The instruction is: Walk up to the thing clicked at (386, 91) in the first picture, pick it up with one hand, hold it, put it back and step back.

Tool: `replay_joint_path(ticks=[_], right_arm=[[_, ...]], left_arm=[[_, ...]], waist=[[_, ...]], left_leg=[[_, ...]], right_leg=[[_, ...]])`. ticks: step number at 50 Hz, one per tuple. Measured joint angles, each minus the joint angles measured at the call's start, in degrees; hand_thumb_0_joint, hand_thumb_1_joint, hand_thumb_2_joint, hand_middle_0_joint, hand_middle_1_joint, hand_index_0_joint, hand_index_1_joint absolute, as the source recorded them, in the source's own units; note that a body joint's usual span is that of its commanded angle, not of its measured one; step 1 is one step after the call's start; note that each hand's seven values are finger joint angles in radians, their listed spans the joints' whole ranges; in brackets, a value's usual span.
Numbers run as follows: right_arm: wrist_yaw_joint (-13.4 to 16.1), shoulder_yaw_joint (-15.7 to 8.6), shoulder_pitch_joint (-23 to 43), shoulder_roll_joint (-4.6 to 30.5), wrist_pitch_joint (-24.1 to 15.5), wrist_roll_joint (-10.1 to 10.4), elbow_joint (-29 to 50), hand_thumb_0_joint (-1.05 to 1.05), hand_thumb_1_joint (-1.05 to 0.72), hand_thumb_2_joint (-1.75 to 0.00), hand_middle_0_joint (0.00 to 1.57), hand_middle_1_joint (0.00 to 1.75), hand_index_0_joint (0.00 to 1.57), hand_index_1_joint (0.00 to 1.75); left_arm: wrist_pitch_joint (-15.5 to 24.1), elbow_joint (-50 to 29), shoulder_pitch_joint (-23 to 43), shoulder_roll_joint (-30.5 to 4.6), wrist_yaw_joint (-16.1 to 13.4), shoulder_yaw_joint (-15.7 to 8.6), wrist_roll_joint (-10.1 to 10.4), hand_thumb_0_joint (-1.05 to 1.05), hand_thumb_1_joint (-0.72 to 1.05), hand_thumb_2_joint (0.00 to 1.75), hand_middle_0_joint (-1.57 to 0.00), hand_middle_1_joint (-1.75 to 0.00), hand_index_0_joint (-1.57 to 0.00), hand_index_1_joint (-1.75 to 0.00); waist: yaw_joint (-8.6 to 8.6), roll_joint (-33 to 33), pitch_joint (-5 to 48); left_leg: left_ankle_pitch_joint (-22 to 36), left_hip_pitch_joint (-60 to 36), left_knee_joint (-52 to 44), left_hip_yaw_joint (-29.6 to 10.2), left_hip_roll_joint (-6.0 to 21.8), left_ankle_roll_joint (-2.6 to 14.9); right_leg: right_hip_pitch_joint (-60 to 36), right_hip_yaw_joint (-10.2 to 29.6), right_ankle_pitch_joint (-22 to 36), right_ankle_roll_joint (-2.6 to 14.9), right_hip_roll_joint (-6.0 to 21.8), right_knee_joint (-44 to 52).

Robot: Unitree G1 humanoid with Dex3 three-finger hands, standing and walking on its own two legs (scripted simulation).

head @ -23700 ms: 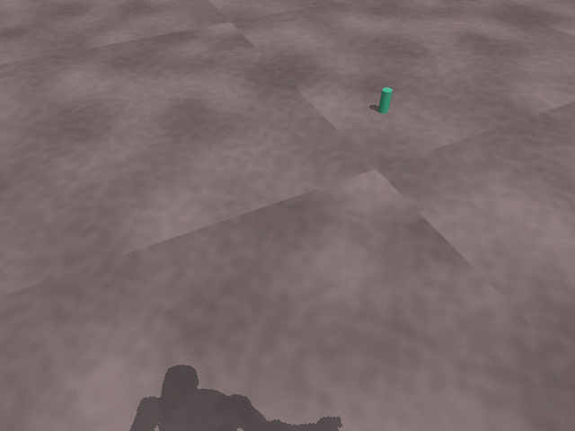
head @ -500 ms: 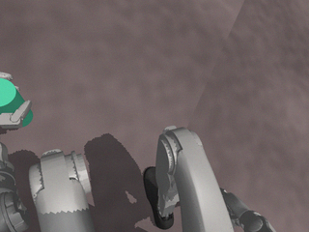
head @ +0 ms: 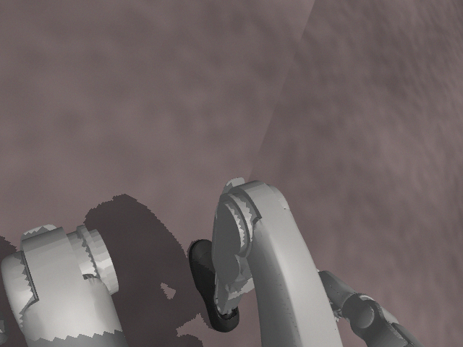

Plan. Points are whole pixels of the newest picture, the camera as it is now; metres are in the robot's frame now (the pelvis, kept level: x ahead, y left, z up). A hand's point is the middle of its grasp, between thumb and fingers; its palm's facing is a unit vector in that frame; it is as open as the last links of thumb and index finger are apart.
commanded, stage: lower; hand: left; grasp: from the side
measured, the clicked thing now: out of the picture +0.44 +0.29 -0.19
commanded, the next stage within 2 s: loosen in 0.48 s
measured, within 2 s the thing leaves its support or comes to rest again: rests again in 0.34 s
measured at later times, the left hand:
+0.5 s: hand out of the picture +0.44 +0.28 -0.18, palm faces +0.34 -0.94 -0.04, open 8.9 cm
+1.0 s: hand out of the picture +0.45 +0.28 -0.17, palm faces +0.34 -0.94 -0.01, open 10.8 cm
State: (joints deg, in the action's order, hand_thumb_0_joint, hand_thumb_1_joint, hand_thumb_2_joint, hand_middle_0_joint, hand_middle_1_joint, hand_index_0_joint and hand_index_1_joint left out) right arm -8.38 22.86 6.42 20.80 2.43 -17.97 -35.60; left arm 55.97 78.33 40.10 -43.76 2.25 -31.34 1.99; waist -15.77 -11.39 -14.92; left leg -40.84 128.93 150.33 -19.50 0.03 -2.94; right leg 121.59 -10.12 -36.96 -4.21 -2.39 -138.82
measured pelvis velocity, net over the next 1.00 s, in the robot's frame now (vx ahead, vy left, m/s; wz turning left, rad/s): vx -0.01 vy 0.01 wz -0.05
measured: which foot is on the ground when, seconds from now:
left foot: down 0.00-1.00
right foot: down 0.00-1.00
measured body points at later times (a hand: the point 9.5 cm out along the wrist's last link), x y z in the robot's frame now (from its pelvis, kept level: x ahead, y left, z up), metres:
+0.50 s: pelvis -0.01 +0.01 +0.00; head +0.24 +0.17 +0.33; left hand +0.42 +0.33 -0.17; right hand +0.14 -0.26 -0.05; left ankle +0.07 +0.13 -0.25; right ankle +0.13 -0.13 -0.25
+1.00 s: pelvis -0.01 +0.01 +0.00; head +0.24 +0.19 +0.32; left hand +0.43 +0.33 -0.17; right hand +0.15 -0.24 -0.04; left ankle +0.07 +0.13 -0.25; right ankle +0.13 -0.13 -0.25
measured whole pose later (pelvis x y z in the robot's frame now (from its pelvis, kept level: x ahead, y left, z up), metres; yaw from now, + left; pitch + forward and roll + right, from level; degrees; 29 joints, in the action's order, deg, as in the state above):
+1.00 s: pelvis -0.01 +0.01 +0.00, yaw -3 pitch +14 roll -18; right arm -8.2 29.3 10.3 21.1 2.6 -20.7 -32.2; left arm 62.4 84.0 41.6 -49.9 -0.4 -29.3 2.3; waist -16.1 -15.3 -18.1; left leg -41.4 127.5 152.5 -23.1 0.6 -1.4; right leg 118.3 -12.9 -35.6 -4.7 -4.2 -137.1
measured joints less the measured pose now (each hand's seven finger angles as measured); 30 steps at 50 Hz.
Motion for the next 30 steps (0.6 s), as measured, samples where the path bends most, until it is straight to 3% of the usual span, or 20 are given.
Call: replay_joint_path(ticks=[30], right_arm=[[0.39,5.57,3.33,0.37,-0.23,-2.55,2.28,0.00,-0.90,-0.90,0.20,0.30,0.21,0.30]], left_arm=[[4.21,5.50,0.53,-5.52,-2.85,1.22,-0.15,0.00,-0.30,1.17,-0.81,-1.03,-0.82,-1.04]], waist=[[-0.33,-3.77,-3.36]], left_leg=[[-0.24,-1.29,2.11,-2.99,0.50,0.69]], right_leg=[[-2.12,-2.10,1.55,-0.78,-1.60,0.77]])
